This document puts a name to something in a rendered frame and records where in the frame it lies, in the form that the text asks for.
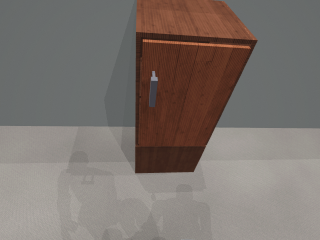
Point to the cupboard door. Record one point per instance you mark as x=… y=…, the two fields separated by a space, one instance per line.
x=194 y=82

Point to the handle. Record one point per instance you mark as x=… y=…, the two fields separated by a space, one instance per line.
x=153 y=90

